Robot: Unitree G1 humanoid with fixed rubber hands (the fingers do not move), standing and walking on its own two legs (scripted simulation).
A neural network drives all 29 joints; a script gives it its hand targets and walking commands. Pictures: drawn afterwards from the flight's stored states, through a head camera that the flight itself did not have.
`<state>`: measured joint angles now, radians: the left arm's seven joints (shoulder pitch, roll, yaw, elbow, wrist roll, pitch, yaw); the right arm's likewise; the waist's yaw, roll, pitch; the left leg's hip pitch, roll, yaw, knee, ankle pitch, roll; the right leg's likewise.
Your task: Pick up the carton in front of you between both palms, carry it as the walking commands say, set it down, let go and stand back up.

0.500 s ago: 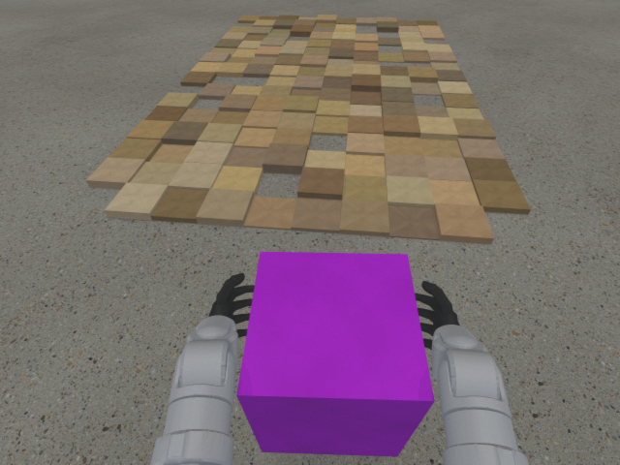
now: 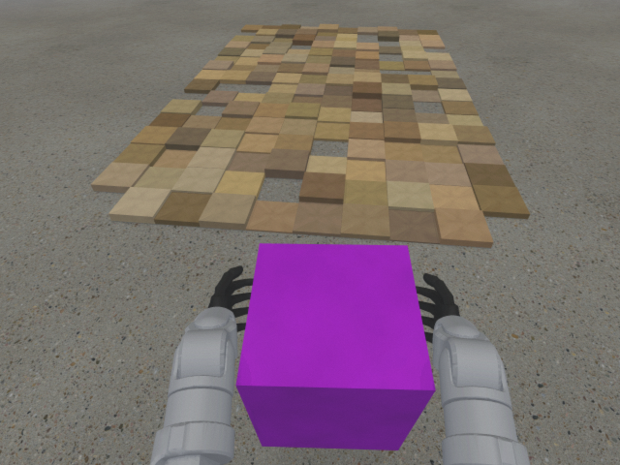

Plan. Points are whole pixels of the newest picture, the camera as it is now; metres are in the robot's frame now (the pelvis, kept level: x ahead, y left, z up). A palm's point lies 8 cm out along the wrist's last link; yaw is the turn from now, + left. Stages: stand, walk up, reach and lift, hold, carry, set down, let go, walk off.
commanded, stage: hold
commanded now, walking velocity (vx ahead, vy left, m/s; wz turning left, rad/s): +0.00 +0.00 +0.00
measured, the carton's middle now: (331, 350) +0.29 +0.00 -0.02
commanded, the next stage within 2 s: carry in 0.96 s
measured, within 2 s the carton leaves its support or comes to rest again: neither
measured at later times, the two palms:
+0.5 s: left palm (222, 315) +0.30 +0.15 +0.05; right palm (444, 324) +0.30 -0.15 +0.05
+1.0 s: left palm (222, 316) +0.30 +0.15 +0.05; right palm (444, 325) +0.29 -0.15 +0.05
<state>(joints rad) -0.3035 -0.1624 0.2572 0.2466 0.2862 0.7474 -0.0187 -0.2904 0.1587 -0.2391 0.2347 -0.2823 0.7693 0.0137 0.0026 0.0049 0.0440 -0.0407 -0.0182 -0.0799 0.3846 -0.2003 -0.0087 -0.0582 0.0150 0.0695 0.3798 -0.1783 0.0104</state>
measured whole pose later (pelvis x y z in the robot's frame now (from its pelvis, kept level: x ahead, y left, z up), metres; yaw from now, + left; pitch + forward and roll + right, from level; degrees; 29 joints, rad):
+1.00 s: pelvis +0.01 +0.00 +0.00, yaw +0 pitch -5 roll +0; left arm -0.27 -0.15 0.22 0.21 0.27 0.76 -0.01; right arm -0.25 0.15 -0.21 0.20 -0.27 0.78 0.01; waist 0.00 0.00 -0.01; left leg -0.10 -0.02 -0.08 0.42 -0.24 -0.01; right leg -0.12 0.01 0.06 0.41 -0.22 0.01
